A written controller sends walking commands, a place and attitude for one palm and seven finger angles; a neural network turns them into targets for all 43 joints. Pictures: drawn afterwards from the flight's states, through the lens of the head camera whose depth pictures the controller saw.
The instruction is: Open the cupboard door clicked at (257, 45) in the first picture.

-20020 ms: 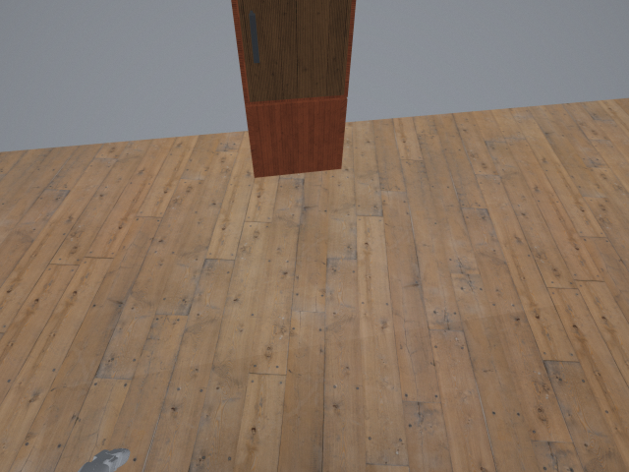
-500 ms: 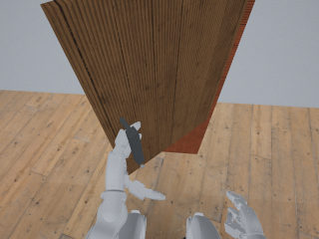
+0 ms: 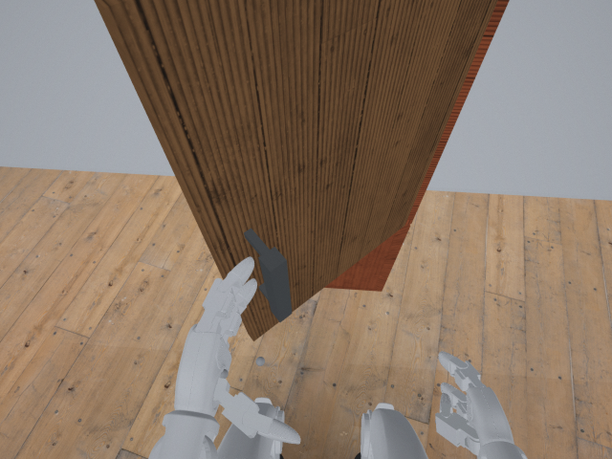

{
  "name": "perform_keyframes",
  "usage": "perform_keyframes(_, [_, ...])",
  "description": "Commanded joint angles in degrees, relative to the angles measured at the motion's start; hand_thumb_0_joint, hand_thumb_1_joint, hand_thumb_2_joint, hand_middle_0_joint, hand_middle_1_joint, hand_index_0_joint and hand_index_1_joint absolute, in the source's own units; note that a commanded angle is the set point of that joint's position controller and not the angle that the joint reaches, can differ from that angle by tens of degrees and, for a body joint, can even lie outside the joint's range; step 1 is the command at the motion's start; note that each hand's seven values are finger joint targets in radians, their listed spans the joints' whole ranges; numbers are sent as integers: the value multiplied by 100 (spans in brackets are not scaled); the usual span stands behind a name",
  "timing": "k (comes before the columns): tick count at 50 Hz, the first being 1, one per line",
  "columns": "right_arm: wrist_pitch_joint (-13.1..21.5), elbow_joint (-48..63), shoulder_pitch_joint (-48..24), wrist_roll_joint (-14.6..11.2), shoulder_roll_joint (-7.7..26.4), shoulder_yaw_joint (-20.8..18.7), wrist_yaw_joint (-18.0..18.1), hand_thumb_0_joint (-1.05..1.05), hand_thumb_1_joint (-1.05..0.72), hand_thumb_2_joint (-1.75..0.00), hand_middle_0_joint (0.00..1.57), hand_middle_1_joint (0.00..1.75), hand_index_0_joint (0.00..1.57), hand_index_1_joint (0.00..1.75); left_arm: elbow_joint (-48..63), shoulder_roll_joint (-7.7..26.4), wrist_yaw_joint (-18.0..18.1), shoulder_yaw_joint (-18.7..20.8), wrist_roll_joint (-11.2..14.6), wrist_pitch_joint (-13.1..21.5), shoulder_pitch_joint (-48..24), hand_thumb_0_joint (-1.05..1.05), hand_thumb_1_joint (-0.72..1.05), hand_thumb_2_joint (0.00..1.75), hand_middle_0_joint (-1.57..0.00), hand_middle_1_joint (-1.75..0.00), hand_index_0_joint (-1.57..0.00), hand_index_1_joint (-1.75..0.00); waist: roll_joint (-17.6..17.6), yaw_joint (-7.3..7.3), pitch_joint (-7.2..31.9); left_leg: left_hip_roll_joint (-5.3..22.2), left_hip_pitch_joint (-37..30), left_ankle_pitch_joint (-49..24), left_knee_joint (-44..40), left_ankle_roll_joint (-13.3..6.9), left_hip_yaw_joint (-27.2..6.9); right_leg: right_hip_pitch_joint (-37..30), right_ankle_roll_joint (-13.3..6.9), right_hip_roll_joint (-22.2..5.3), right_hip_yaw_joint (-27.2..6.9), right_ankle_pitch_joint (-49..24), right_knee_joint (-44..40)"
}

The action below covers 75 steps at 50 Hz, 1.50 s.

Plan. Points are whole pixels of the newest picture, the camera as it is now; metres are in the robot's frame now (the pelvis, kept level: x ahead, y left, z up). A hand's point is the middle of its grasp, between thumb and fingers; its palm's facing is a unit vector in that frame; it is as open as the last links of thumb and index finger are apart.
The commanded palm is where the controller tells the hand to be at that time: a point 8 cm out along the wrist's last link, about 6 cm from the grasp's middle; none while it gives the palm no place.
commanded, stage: slide the hand sideways off the handle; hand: left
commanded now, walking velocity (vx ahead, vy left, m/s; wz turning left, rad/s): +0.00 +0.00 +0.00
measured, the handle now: (268, 278) +0.33 +0.07 +0.04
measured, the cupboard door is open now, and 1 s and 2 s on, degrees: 43 43 43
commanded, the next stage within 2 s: draw the hand back to the body in 0.58 s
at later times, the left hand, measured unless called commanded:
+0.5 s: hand (218, 388) +0.20 +0.11 +0.04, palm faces -0.01 -1.00 -0.04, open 16.2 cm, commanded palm +0.17 +0.17 +0.04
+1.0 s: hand (155, 383) +0.19 +0.15 +0.11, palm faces -0.02 -1.00 -0.06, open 16.3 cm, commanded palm +0.16 +0.21 +0.11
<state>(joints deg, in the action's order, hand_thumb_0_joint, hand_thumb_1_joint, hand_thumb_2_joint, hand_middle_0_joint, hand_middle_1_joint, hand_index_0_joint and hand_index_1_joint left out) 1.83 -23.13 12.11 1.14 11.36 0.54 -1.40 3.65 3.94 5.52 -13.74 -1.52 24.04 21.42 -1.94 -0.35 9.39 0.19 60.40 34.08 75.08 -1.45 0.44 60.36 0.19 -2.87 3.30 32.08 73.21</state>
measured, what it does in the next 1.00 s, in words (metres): stands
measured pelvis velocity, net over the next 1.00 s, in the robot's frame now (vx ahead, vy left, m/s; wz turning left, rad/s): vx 0.00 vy -0.01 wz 0.01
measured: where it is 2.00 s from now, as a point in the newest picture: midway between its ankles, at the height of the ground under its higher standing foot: outside the picture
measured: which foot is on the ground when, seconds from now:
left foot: down 0.00-1.00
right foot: down 0.00-1.00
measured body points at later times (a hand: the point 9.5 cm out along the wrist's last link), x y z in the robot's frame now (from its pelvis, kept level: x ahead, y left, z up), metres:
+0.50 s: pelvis +0.01 -0.02 -0.01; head +0.09 -0.02 +0.43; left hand +0.20 +0.17 +0.04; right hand +0.21 -0.25 -0.09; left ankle +0.02 +0.10 -0.62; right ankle +0.03 -0.13 -0.62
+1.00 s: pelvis +0.00 -0.01 +0.02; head +0.05 -0.02 +0.47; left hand +0.19 +0.21 +0.11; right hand +0.19 -0.24 -0.05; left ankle +0.02 +0.10 -0.62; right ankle +0.03 -0.13 -0.62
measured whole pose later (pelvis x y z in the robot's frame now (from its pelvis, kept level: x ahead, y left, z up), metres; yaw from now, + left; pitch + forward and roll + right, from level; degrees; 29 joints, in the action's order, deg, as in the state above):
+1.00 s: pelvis +0.00 -0.01 +0.02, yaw +1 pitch +15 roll -3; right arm 3.0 -23.2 15.4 -2.6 11.9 0.9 4.7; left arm 17.2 13.1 -11.6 5.3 14.4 15.5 33.8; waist -3.8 -0.2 10.3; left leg 1.4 52.1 32.1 69.2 -0.2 -2.1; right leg 50.8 -0.8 -1.3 5.8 29.8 65.7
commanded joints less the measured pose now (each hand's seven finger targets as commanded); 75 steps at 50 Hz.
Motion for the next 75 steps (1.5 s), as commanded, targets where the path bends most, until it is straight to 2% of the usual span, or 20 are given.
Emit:
perform_keyframes(1, [360, 888, -139, -28, 651, -264, 122, 0, -90, -90, 20, 30, 20, 30, 1463, 35, -207, 201, 199, 493, -92, 0, -50, 30, -15, -30, -15, -30, 402, 127, 1578, -131, -1031, -1342, -1117, 101, -374, -956, -249, 309, 21, -1158, -899])
perform_keyframes(5, [373, 928, -152, -42, 651, -259, 155, 0, -90, -90, 20, 30, 20, 30, 1600, 161, -412, 346, 323, 439, 241, 0, -50, 30, -15, -30, -15, -30, 242, 55, 1631, -145, -1006, -1548, -1060, 108, -364, -999, -251, 306, 27, -1348, -807])
perform_keyframes(14, [352, 981, -179, -93, 641, -318, 242, 0, -90, -90, 20, 30, 20, 30, 1756, 553, -758, 971, 628, 302, 1028, 0, -50, 30, -15, -30, -15, -30, 364, -55, 1633, -174, -780, -1699, -923, 83, -279, -1286, -236, 332, -21, -1665, -811])
perform_keyframes(18, [381, 926, -174, -105, 646, -332, 296, 0, -90, -90, 20, 30, 20, 30, 1797, 666, -954, 1143, 778, 378, 981, 0, -50, 30, -15, -30, -15, -30, 496, 50, 1488, -181, -572, -1445, -779, 69, -228, -1274, -188, 319, -122, -1541, -895])
perform_keyframes(19, [389, 909, -207, -109, 643, -353, 321, 0, -90, -90, 20, 30, 20, 30, 1797, 783, -991, 1299, 797, 416, 1063, 0, -50, 30, -15, -30, -15, -30, 397, -21, 1518, -177, -537, -1537, -751, 64, -234, -1290, -217, 336, -129, -1574, -852])
perform_keyframes(26, [476, 825, -220, -151, 663, -402, 394, 0, -90, -90, 20, 30, 20, 30, 1851, 955, -1526, 1571, 1181, 604, 1352, 0, -50, 30, -15, -30, -15, -30, 324, 25, 1529, -167, -363, -1439, -553, 56, -199, -1315, -172, 306, -305, -1516, -910])
perform_keyframes(34, [589, 817, -278, -175, 745, -397, 497, 0, -90, -90, 20, 30, 20, 30, 1822, 1091, -1790, 1743, 1402, 506, 991, 0, -50, 30, -15, -30, -15, -30, 308, 83, 1382, -147, -104, -1059, -404, 20, -225, -1008, -178, 317, -401, -668, -999])
perform_keyframes(39, [514, 996, -198, -265, 716, -385, 571, 0, -90, -90, 20, 30, 20, 30, 2743, 1653, -1680, 2320, 1541, 141, 1180, 0, -50, 30, -15, -30, -15, -30, -92, -184, 1902, -164, -788, -1362, -933, 8, -183, -1726, -198, 342, -371, -903, -1311])
perform_keyframes(46, [462, 998, -155, -374, 748, -274, 651, 0, -90, -90, 20, 30, 20, 30, 2298, 1311, -1724, 2132, 1676, -590, 1355, 0, -50, 30, -15, -30, -15, -30, 342, 140, 792, -161, -1149, -895, -1575, 7, -254, -1787, -86, 377, -125, -330, -2088])
perform_keyframes(49, [524, 994, -153, -363, 799, -234, 690, 0, -90, -90, 20, 30, 20, 30, 2223, 1389, -1754, 2207, 1703, -648, 1231, 0, -50, 30, -15, -30, -15, -30, 310, 143, 544, -153, -1330, -854, -1814, 9, -308, -1893, -113, 387, -65, -241, -2244])
perform_keyframes(51, [593, 1014, -89, -359, 798, -205, 685, 0, -90, -90, 20, 30, 20, 30, 2493, 1481, -1763, 2258, 1703, -580, 1275, 0, -50, 30, -15, -30, -15, -30, -14, 67, 620, -145, -1683, -980, -2030, 27, -316, -2012, -141, 399, 32, -471, -2234])
perform_keyframes(54, [685, 979, -55, -354, 786, -201, 686, 0, -90, -90, 20, 30, 20, 30, 2764, 1734, -1717, 2515, 1740, -473, 1333, 0, -50, 30, -15, -30, -15, -30, -151, -24, 744, -122, -2019, -1292, -2223, 32, -321, -2311, -171, 434, 82, -856, -2282])
perform_keyframes(59, [784, 885, -59, -400, 755, -173, 633, 0, -90, -90, 20, 30, 20, 30, 2910, 1738, -1727, 2629, 1819, -515, 1453, 0, -32, 37, -16, -30, -16, -30, -308, -51, 529, -70, -2413, -1751, -2538, 72, -363, -2626, -187, 474, 193, -1379, -2421])
perform_keyframes(60, [610, 906, -28, -329, 724, -189, 797, 0, -90, -90, 20, 30, 20, 30, 3104, 2605, -879, 2809, 868, -1136, 1802, 0, -29, 39, -16, -30, -16, -30, -384, -388, 746, 58, -2633, -1798, -2994, 60, -255, -2949, -237, 282, -142, -1374, -2722])
perform_keyframes(61, [568, 995, -17, -318, 620, -117, 842, 0, -90, -90, 20, 30, 20, 30, 3408, 2004, -509, 2460, 757, -1453, 1892, 0, -26, 40, -16, -30, -16, -30, -623, -194, 455, 33, -2774, -1877, -3091, 76, -242, -2901, -210, 253, -58, -1435, -2812])
perform_keyframes(62, [551, 938, 21, -312, 618, -114, 843, 0, -90, -90, 20, 30, 20, 30, 3402, 1855, -329, 2354, 683, -1635, 1944, 0, -22, 42, -16, -30, -16, -30, -460, -150, 325, 61, -2801, -1941, -3154, 108, -314, -2914, -197, 243, 13, -1450, -2835])
perform_keyframes(63, [517, 883, 38, -306, 604, -89, 830, 0, -90, -90, 20, 30, 20, 30, 3402, 1696, -195, 2205, 582, -1788, 2021, 0, -18, 43, -16, -30, -16, -30, -698, -136, 149, 85, -2900, -2115, -3206, 106, -308, -2989, -194, 234, 25, -1509, -2886])
perform_keyframes(65, [486, 810, 18, -291, 637, -67, 832, 0, -90, -90, 20, 30, 20, 30, 3494, 1836, 14, 2295, 452, -1994, 1996, 0, -12, 47, -16, -30, -16, -30, -420, -136, 168, 137, -3169, -2569, -3284, 89, -330, -3217, -168, 247, 69, -1781, -3040])
perform_keyframes(69, [538, 700, -77, -247, 698, -4, 882, 0, -90, -90, 20, 30, 20, 30, 3445, 2112, 284, 2526, 340, -2139, 1502, 0, 2, 52, -17, -30, -17, -30, 55, -113, -63, 134, -3479, -2322, -3641, 60, -319, -3611, -159, 246, 78, -1805, -3437])
perform_keyframes(75, [708, 462, -189, -230, 721, 69, 897, 0, -90, -90, 20, 30, 20, 30, 3496, 2261, 409, 2851, 305, -2146, 1049, 0, 23, 62, -18, -30, -18, -30, -144, -203, -219, 145, -4073, -2638, -4174, 104, -343, -4176, -157, 209, 61, -2010, -3832])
